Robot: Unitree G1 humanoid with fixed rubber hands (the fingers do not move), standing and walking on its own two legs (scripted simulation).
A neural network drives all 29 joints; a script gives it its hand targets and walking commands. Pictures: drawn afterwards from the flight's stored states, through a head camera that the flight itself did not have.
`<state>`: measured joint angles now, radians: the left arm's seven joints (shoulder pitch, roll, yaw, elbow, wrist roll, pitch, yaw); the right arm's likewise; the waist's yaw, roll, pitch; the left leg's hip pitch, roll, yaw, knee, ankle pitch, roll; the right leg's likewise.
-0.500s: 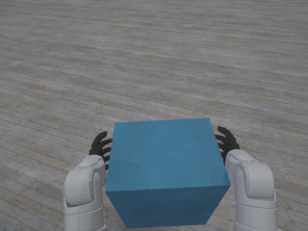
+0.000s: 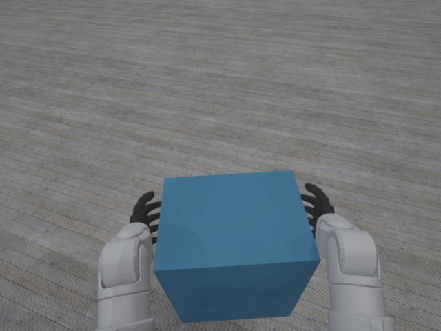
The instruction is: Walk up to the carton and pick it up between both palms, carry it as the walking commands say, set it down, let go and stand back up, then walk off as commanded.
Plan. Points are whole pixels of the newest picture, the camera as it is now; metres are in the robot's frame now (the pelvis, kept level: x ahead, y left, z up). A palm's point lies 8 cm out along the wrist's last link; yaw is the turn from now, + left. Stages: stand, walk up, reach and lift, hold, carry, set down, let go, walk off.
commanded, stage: hold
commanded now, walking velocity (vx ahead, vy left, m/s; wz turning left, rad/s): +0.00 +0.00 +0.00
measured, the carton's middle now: (232, 253) +0.26 +0.01 -0.01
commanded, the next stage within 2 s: set down in 0.62 s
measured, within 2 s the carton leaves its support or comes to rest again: neither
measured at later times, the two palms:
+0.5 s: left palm (131, 224) +0.29 +0.20 +0.05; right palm (305, 232) +0.27 -0.11 +0.06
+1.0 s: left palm (142, 216) +0.32 +0.19 +0.02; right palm (304, 231) +0.29 -0.12 +0.02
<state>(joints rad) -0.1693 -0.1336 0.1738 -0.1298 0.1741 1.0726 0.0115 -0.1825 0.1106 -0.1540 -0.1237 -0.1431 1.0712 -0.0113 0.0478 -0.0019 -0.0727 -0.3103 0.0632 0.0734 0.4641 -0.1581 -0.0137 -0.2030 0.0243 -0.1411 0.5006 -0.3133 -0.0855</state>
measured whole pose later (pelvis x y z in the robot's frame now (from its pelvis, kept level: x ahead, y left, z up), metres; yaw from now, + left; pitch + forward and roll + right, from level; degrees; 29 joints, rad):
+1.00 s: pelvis +0.01 +0.07 +0.01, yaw -13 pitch -4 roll +0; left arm -0.33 -0.17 0.35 0.37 0.33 0.63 0.00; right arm -0.37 0.12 -0.34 0.52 -0.32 0.52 0.10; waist 0.11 -0.03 0.03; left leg -0.16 -0.04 -0.02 0.41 -0.17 0.02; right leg -0.12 0.03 0.12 0.44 -0.25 -0.01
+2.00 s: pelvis -0.04 +0.07 -0.10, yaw -12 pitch +31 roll +0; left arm -0.56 -0.15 0.50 0.46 0.27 0.31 0.00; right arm -0.66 0.08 -0.40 0.63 -0.26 0.27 0.05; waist 0.08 -0.06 -0.17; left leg -1.31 -0.03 -0.04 1.08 -0.32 0.00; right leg -1.26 0.08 0.06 1.12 -0.41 0.00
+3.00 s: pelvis -0.08 +0.06 -0.26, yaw -12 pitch +46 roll +0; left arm -0.88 -0.03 0.56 0.59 0.19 0.30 0.03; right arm -1.04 -0.04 -0.34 0.81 -0.20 0.28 -0.03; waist 0.09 -0.05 -0.19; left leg -2.01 -0.04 -0.05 1.63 -0.42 -0.04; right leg -1.97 0.11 0.02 1.69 -0.53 -0.01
